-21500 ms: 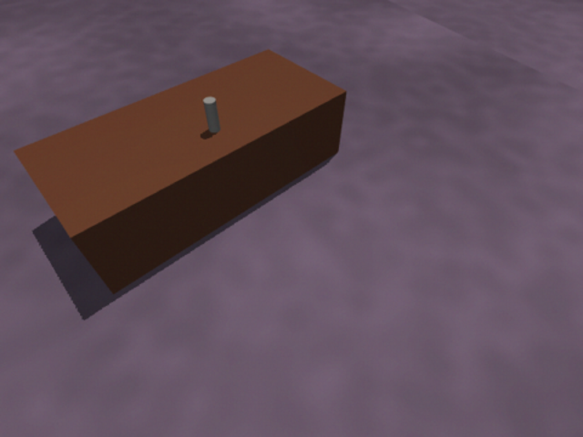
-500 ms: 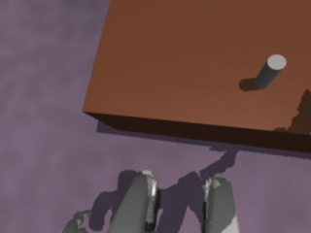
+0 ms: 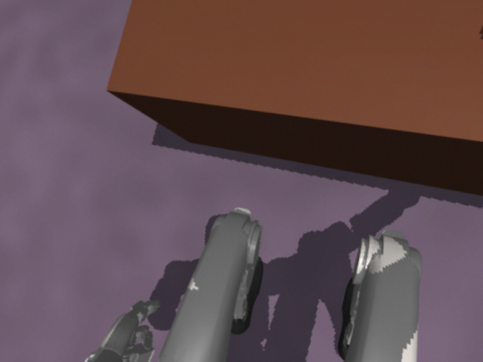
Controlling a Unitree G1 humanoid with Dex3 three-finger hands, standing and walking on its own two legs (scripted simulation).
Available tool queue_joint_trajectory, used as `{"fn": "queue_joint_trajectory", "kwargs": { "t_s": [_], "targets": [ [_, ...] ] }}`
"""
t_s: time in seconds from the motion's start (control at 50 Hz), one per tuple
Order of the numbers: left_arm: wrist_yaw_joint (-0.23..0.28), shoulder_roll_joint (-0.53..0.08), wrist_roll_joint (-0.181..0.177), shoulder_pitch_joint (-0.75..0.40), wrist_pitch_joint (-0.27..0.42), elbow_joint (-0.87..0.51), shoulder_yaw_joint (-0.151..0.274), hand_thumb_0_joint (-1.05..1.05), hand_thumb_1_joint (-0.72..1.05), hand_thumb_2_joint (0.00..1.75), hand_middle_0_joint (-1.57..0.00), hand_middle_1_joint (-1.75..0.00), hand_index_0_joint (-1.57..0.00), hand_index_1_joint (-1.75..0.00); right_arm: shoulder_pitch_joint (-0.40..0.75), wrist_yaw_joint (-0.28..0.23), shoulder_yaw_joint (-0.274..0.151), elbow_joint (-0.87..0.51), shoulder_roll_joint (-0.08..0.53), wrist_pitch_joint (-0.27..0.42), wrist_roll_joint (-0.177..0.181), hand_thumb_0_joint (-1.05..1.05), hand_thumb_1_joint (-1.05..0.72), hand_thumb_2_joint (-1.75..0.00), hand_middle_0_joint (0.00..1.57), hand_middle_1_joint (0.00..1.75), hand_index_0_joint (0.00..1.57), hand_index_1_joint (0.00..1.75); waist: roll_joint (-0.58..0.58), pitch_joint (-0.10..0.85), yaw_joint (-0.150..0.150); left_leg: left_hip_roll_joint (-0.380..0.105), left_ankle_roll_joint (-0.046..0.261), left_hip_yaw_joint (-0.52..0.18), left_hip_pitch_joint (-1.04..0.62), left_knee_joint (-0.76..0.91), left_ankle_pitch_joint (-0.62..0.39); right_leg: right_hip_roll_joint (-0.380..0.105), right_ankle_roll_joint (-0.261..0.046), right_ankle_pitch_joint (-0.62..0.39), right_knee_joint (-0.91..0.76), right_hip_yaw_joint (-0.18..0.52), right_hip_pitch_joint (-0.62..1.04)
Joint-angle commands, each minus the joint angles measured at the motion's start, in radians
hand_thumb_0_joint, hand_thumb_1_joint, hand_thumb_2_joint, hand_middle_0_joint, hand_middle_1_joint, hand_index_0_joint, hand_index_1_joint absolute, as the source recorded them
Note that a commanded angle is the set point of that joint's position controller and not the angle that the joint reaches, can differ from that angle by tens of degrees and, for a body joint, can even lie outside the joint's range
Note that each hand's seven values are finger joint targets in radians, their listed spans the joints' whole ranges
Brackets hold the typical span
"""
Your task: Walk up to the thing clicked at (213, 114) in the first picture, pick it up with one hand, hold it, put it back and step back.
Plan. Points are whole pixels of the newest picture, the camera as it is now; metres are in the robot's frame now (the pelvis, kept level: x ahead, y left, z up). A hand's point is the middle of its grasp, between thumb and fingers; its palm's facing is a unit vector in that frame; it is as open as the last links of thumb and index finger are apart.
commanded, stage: close in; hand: right
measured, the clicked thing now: out of the picture +0.59 -0.32 -0.01
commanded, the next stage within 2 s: rest palm in 0.58 s
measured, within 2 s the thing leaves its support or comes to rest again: neither
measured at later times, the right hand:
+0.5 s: hand out of the picture +0.56 -0.33 -0.01, palm faces +0.36 +0.93 -0.04, open 17.7 cm
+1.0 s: hand out of the picture +0.56 -0.30 -0.02, palm faces +0.35 +0.93 -0.04, open 16.3 cm
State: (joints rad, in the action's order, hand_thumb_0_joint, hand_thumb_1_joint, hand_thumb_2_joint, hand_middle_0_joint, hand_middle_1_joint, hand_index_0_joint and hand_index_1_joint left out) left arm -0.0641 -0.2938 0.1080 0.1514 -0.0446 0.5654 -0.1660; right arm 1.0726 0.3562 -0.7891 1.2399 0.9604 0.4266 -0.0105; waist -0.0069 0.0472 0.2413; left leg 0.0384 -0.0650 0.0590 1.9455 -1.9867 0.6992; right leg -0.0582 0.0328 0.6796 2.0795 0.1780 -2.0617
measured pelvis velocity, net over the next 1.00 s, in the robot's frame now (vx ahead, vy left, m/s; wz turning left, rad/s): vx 0.00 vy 0.01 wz -0.02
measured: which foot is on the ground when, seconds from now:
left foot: down 0.00-1.00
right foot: down 0.00-1.00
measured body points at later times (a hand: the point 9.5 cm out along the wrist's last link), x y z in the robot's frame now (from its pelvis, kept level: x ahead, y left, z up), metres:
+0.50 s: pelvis -0.01 +0.01 -0.04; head +0.24 -0.05 +0.33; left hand +0.03 +0.28 -0.14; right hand +0.53 -0.38 -0.01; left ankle +0.08 +0.14 -0.40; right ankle +0.06 -0.14 -0.40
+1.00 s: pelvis +0.00 +0.01 -0.04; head +0.24 -0.05 +0.33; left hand +0.06 +0.28 -0.16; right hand +0.54 -0.35 -0.02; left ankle +0.08 +0.14 -0.40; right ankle +0.06 -0.14 -0.40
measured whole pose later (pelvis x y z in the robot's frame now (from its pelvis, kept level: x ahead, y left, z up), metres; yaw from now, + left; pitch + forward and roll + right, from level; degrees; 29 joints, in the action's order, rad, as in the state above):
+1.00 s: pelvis +0.00 +0.01 -0.04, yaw -1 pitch +37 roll +8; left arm -0.05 -0.29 0.09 0.18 -0.12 0.57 -0.11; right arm 1.08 0.12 -0.59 1.05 0.73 0.31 -0.01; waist 0.03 0.07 0.22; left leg 0.04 -0.06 0.04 2.08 -2.15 0.72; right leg -0.05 0.05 0.69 2.21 0.17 -2.17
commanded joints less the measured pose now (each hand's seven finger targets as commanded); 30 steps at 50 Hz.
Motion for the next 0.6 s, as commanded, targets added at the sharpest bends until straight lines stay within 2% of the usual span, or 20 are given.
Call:
{"fn": "queue_joint_trajectory", "kwargs": {
  "t_s": [0.0, 0.02, 0.04, 0.08, 0.12, 0.16, 0.18, 0.2, 0.22, 0.28, 0.3, 0.32, 0.36, 0.4, 0.42, 0.44, 0.46, 0.5, 0.52, 0.58],
  "targets": [
    [0.011, -0.264, 0.009, 0.239, -0.027, -0.007, 0.084, 0.0, 0.9, 0.88, -0.21, -0.31, -0.21, -0.31, 0.394, -0.053, 0.024, -0.214, 0.372, 0.067, -0.001, 0.0, 0.59, -0.06, 0.01, 0.06, 0.02, 0.06, 0.399, 0.746, 0.013, 0.018, 0.079, 0.071, -0.235, 0.121, -0.265, -0.016, -0.052, -0.277, -0.154, -0.059, 0.559],
    [0.01, -0.258, 0.01, 0.244, -0.028, -0.002, 0.083, 0.0, 0.89, 0.88, -0.21, -0.31, -0.21, -0.31, 0.391, -0.061, 0.052, -0.182, 0.338, 0.059, -0.011, 0.0, 0.6, -0.07, 0.01, 0.06, 0.02, 0.06, 0.381, 0.704, 0.02, 0.018, 0.078, 0.07, -0.228, 0.121, -0.234, -0.014, -0.055, -0.216, -0.146, -0.065, 0.485],
    [0.011, -0.262, 0.009, 0.238, -0.029, -0.017, 0.08, 0.0, 0.9, 0.88, -0.21, -0.31, -0.21, -0.31, 0.415, -0.073, 0.034, -0.241, 0.38, 0.06, -0.017, 0.0, 0.6, -0.08, 0.0, 0.07, 0.02, 0.07, 0.367, 0.73, 0.009, 0.019, 0.075, 0.068, -0.252, 0.121, -0.229, -0.013, -0.058, -0.194, -0.132, -0.074, 0.464],
    [0.01, -0.267, 0.008, 0.249, -0.039, -0.02, 0.078, 0.0, 0.89, 0.89, -0.21, -0.31, -0.21, -0.31, 0.438, -0.093, 0.048, -0.28, 0.397, 0.041, -0.04, 0.0, 0.61, -0.08, 0.0, 0.07, 0.01, 0.07, 0.412, 0.789, -0.004, 0.017, 0.078, 0.07, -0.267, 0.103, -0.206, -0.01, -0.051, -0.172, -0.14, -0.081, 0.479],
    [0.015, -0.275, 0.004, 0.241, -0.047, -0.025, 0.088, 0.0, 0.89, 0.89, -0.21, -0.31, -0.21, -0.31, 0.466, -0.106, 0.084, -0.308, 0.358, 0.018, -0.045, 0.0, 0.6, -0.08, 0.0, 0.06, 0.01, 0.06, 0.439, 0.804, 0.002, 0.02, 0.082, 0.078, -0.228, 0.087, -0.199, -0.012, -0.048, -0.162, -0.14, -0.078, 0.51],
    [0.019, -0.274, 0.0, 0.248, -0.051, -0.022, 0.088, 0.0, 0.89, 0.89, -0.21, -0.31, -0.21, -0.31, 0.462, -0.116, 0.1, -0.334, 0.335, -0.004, -0.038, 0.0, 0.61, -0.06, 0.01, 0.06, 0.02, 0.06, 0.443, 0.823, 0.0, 0.021, 0.083, 0.081, -0.234, 0.074, -0.217, -0.012, -0.048, -0.181, -0.131, -0.077, 0.511],
    [0.021, -0.278, -0.002, 0.257, -0.053, -0.016, 0.09, 0.0, 0.89, 0.89, -0.21, -0.31, -0.21, -0.31, 0.462, -0.121, 0.097, -0.344, 0.333, -0.015, -0.035, 0.0, 0.61, -0.06, 0.01, 0.06, 0.02, 0.06, 0.447, 0.82, 0.007, 0.021, 0.084, 0.085, -0.228, 0.065, -0.23, -0.013, -0.046, -0.199, -0.128, -0.073, 0.513],
    [0.021, -0.273, -0.004, 0.259, -0.056, -0.016, 0.087, 0.0, 0.89, 0.89, -0.21, -0.31, -0.21, -0.31, 0.449, -0.129, 0.091, -0.341, 0.341, -0.027, -0.033, 0.0, 0.61, -0.06, 0.02, 0.06, 0.02, 0.06, 0.436, 0.821, -0.006, 0.022, 0.085, 0.081, -0.24, 0.065, -0.229, -0.011, -0.048, -0.196, -0.122, -0.076, 0.488],
    [0.021, -0.272, -0.007, 0.265, -0.06, -0.018, 0.087, 0.0, 0.89, 0.89, -0.21, -0.31, -0.21, -0.31, 0.442, -0.136, 0.078, -0.348, 0.349, -0.038, -0.029, 0.0, 0.61, -0.05, 0.02, 0.06, 0.03, 0.06, 0.42, 0.818, -0.004, 0.023, 0.085, 0.082, -0.251, 0.067, -0.232, -0.011, -0.05, -0.198, -0.119, -0.076, 0.47],
    [0.023, -0.267, -0.016, 0.258, -0.067, -0.024, 0.087, 0.0, 0.89, 0.89, -0.21, -0.31, -0.21, -0.32, 0.407, -0.15, 0.097, -0.323, 0.285, -0.067, -0.014, 0.0, 0.61, -0.05, 0.03, 0.06, 0.03, 0.06, 0.362, 0.748, 0.008, 0.027, 0.082, 0.085, -0.237, 0.079, -0.201, -0.01, -0.059, -0.152, -0.119, -0.075, 0.405],
    [0.023, -0.268, -0.016, 0.267, -0.068, -0.019, 0.088, 0.0, 0.89, 0.89, -0.21, -0.31, -0.21, -0.32, 0.409, -0.156, 0.095, -0.343, 0.288, -0.068, -0.015, 0.0, 0.59, -0.05, 0.04, 0.06, 0.04, 0.06, 0.373, 0.74, 0.007, 0.025, 0.086, 0.087, -0.228, 0.068, -0.205, -0.009, -0.057, -0.16, -0.122, -0.073, 0.403],
    [0.023, -0.262, -0.019, 0.264, -0.071, -0.018, 0.088, 0.0, 0.89, 0.89, -0.21, -0.31, -0.21, -0.32, 0.4, -0.159, 0.113, -0.334, 0.266, -0.07, -0.015, 0.0, 0.61, -0.05, 0.03, 0.06, 0.04, 0.06, 0.375, 0.709, 0.007, 0.024, 0.087, 0.085, -0.211, 0.069, -0.19, -0.006, -0.06, -0.142, -0.124, -0.073, 0.379],
    [0.021, -0.258, -0.021, 0.273, -0.074, -0.022, 0.09, 0.0, 0.89, 0.89, -0.21, -0.32, -0.21, -0.32, 0.345, -0.173, 0.109, -0.31, 0.254, -0.077, -0.02, 0.0, 0.61, -0.04, 0.04, 0.06, 0.04, 0.06, 0.328, 0.688, 0.004, 0.026, 0.084, 0.083, -0.222, 0.075, -0.199, -0.007, -0.066, -0.15, -0.111, -0.078, 0.35],
    [0.019, -0.25, -0.02, 0.272, -0.075, -0.021, 0.091, 0.0, 0.89, 0.89, -0.22, -0.32, -0.21, -0.32, 0.32, -0.178, 0.133, -0.3, 0.186, -0.076, -0.007, 0.0, 0.61, -0.05, 0.04, 0.06, 0.04, 0.06, 0.315, 0.655, 0.015, 0.024, 0.083, 0.084, -0.209, 0.069, -0.226, -0.006, -0.068, -0.177, -0.104, -0.078, 0.346],
    [0.02, -0.257, -0.024, 0.275, -0.076, -0.02, 0.096, 0.0, 0.89, 0.89, -0.22, -0.32, -0.21, -0.32, 0.33, -0.18, 0.128, -0.309, 0.181, -0.074, -0.001, 0.0, 0.61, -0.06, 0.04, 0.06, 0.04, 0.06, 0.307, 0.644, 0.016, 0.025, 0.086, 0.088, -0.182, 0.066, -0.207, -0.005, -0.066, -0.163, -0.115, -0.07, 0.347],
    [0.019, -0.253, -0.023, 0.272, -0.074, -0.022, 0.096, 0.0, 0.89, 0.89, -0.22, -0.32, -0.21, -0.32, 0.338, -0.18, 0.147, -0.321, 0.157, -0.068, 0.005, 0.0, 0.61, -0.06, 0.03, 0.07, 0.04, 0.07, 0.308, 0.634, 0.022, 0.024, 0.086, 0.085, -0.189, 0.071, -0.22, -0.005, -0.069, -0.168, -0.106, -0.073, 0.339],
    [0.019, -0.253, -0.025, 0.277, -0.075, -0.02, 0.098, 0.0, 0.9, 0.89, -0.21, -0.32, -0.21, -0.32, 0.32, -0.18, 0.139, -0.305, 0.153, -0.066, 0.009, 0.0, 0.61, -0.06, 0.03, 0.06, 0.04, 0.06, 0.29, 0.63, 0.024, 0.022, 0.085, 0.087, -0.196, 0.065, -0.238, -0.005, -0.069, -0.19, -0.104, -0.072, 0.34],
    [0.017, -0.25, -0.025, 0.281, -0.077, -0.027, 0.102, 0.0, 0.9, 0.89, -0.22, -0.32, -0.21, -0.32, 0.319, -0.184, 0.138, -0.336, 0.149, -0.059, 0.012, 0.0, 0.61, -0.05, 0.03, 0.06, 0.04, 0.06, 0.27, 0.662, 0.018, 0.022, 0.082, 0.081, -0.224, 0.071, -0.252, -0.005, -0.073, -0.196, -0.093, -0.078, 0.333],
    [0.02, -0.252, -0.027, 0.276, -0.076, -0.022, 0.105, 0.0, 0.9, 0.89, -0.22, -0.32, -0.21, -0.32, 0.341, -0.184, 0.157, -0.353, 0.129, -0.056, 0.016, 0.0, 0.61, -0.06, 0.03, 0.07, 0.04, 0.07, 0.295, 0.665, 0.018, 0.022, 0.085, 0.08, -0.196, 0.068, -0.244, -0.006, -0.069, -0.194, -0.098, -0.078, 0.364],
    [0.019, -0.25, -0.024, 0.288, -0.081, -0.021, 0.115, 0.0, 0.9, 0.89, -0.21, -0.32, -0.21, -0.32, 0.362, -0.194, 0.152, -0.419, 0.152, -0.043, 0.013, 0.0, 0.61, -0.06, 0.02, 0.06, 0.03, 0.06, 0.333, 0.745, -0.001, 0.018, 0.088, 0.072, -0.233, 0.058, -0.278, -0.007, -0.063, -0.237, -0.093, -0.087, 0.407]
  ]
}}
